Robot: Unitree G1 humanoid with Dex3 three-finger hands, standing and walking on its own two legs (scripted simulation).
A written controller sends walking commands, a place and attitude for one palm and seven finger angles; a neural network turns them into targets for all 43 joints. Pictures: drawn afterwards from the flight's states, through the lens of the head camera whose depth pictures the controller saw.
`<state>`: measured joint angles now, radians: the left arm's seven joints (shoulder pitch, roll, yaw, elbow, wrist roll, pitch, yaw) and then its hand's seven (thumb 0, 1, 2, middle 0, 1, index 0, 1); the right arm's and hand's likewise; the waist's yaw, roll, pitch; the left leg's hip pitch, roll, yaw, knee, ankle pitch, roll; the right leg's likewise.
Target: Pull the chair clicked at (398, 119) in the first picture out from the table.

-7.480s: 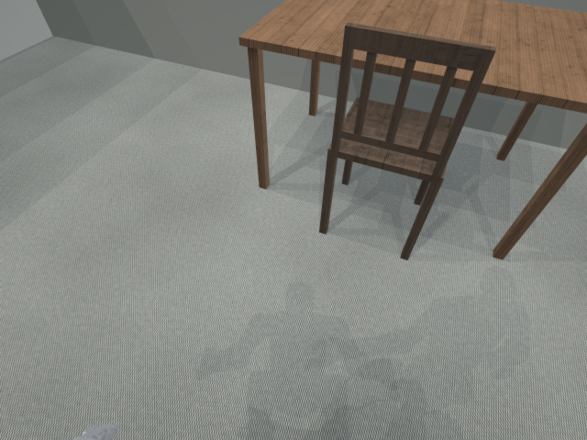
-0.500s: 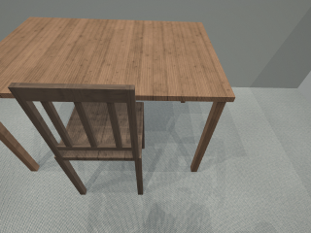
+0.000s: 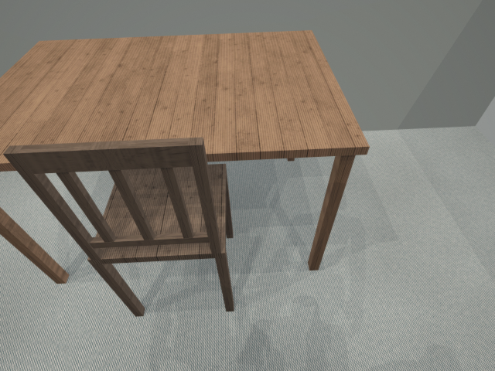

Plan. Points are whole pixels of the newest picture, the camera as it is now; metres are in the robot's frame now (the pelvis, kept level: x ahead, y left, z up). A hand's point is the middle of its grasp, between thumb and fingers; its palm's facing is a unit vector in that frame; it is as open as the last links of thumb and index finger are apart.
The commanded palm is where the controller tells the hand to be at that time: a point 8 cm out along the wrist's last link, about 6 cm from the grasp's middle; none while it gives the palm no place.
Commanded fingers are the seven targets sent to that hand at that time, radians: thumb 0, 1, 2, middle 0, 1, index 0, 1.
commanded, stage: look again from close up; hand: left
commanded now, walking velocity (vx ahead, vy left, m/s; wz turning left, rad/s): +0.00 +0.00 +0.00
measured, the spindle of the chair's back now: (134, 206) +0.48 +0.31 -0.08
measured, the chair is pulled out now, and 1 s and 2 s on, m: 0.00 0.00 0.00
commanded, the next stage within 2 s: shuffle to correct the standing spot in 0.68 s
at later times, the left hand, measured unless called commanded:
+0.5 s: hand out of the picture +0.03 +0.15 -0.17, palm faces +0.01 -0.98 -0.21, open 7.3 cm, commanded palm none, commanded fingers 0.00 0.90 0.90 -0.20 -0.30 -0.20 -0.30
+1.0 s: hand out of the picture +0.02 +0.15 -0.18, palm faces +0.09 -0.98 -0.18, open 7.3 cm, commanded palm none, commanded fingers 0.00 0.90 0.90 -0.20 -0.30 -0.20 -0.30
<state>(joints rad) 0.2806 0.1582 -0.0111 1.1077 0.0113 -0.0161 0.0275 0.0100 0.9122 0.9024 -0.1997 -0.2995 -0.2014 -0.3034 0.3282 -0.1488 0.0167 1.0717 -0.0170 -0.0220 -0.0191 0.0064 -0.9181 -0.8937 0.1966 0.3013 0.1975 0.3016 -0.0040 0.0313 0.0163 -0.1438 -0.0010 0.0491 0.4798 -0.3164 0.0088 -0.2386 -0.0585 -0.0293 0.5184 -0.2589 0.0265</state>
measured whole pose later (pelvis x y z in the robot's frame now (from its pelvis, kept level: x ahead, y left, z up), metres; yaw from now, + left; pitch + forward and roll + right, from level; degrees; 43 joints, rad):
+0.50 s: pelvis +0.01 -0.03 +0.00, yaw +0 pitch -1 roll +1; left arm 0.23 0.17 0.00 1.11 0.01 -0.02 0.02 0.01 0.91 0.90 -0.20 -0.30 -0.20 -0.30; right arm 0.25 -0.18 0.01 1.11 -0.02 -0.02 -0.02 0.00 -0.91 -0.89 0.19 0.30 0.20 0.30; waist 0.00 0.01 0.04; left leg -0.11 0.04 0.03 0.42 -0.29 -0.04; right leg -0.21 -0.02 -0.05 0.48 -0.25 -0.01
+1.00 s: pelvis +0.02 -0.03 +0.00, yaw +2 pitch +0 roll +0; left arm 0.29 0.16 0.03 1.08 0.02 -0.01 0.01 0.01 0.91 0.90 -0.20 -0.30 -0.20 -0.30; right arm 0.33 -0.14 0.01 1.12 -0.03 0.00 -0.01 0.00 -0.91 -0.89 0.20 0.30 0.20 0.30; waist 0.00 0.00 0.02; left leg -0.18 0.05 -0.01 0.56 -0.38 -0.01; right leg -0.23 -0.02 -0.09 0.55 -0.32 -0.02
